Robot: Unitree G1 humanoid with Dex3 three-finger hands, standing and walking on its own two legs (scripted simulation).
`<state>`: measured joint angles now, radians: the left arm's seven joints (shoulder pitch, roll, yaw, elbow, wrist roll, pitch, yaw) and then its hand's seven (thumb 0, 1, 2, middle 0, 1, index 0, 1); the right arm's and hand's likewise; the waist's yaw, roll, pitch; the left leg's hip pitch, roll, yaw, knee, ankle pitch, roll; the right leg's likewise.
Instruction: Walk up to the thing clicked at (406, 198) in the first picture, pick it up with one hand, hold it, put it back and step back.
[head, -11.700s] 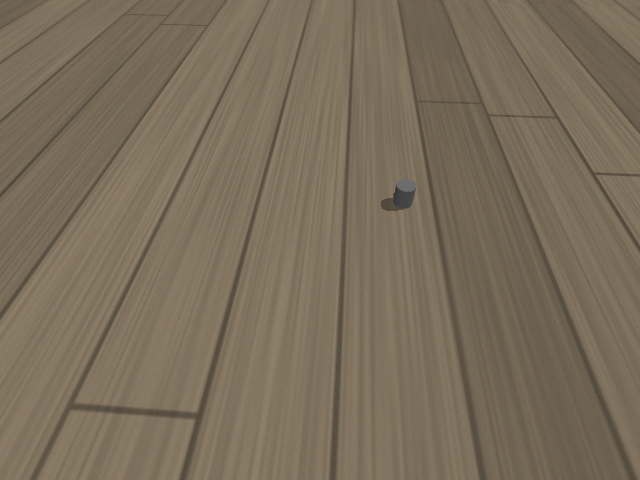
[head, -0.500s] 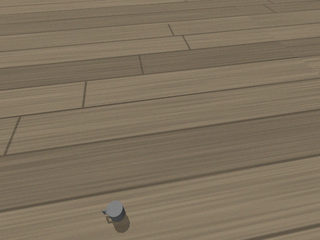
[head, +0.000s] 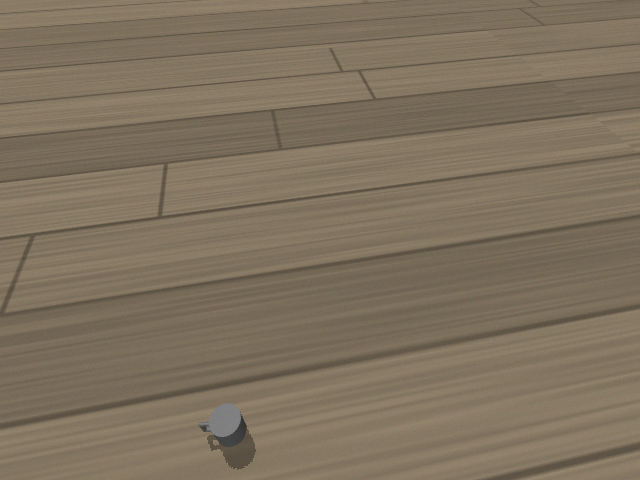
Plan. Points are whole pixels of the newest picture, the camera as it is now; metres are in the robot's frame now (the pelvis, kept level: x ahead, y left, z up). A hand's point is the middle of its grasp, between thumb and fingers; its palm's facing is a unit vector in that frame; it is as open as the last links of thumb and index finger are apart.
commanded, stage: stand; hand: left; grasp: from above
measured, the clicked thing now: (222, 425) +0.43 +0.29 -0.73
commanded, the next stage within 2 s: rise first in 1.10 s
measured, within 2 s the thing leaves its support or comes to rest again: neither
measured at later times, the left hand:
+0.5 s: hand out of the picture +0.07 +0.26 -0.16, palm faces -0.03 -0.94 -0.35, open 7.4 cm
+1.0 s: hand out of the picture +0.07 +0.26 -0.16, palm faces -0.04 -0.94 -0.35, open 7.4 cm
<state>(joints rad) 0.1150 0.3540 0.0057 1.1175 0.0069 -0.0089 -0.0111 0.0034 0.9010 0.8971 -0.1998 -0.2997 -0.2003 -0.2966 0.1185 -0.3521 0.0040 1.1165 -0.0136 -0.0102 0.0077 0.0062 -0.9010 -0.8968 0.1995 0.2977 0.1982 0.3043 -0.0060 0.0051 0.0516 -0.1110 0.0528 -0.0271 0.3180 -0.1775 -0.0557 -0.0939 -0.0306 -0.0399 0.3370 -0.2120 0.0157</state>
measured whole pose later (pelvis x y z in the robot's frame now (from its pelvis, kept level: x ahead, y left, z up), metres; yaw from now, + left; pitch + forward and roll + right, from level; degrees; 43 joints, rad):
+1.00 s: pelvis +0.00 +0.00 +0.00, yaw -1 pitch -2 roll +0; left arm 0.13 0.36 0.00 1.12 0.01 -0.01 -0.01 0.00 0.90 0.90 -0.20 -0.30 -0.20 -0.30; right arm 0.12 -0.35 0.00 1.12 -0.01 -0.01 0.01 0.01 -0.90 -0.90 0.20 0.30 0.20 0.30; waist 0.00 0.00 0.05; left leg -0.10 0.05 -0.01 0.31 -0.18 -0.05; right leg -0.09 -0.03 -0.03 0.33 -0.21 0.02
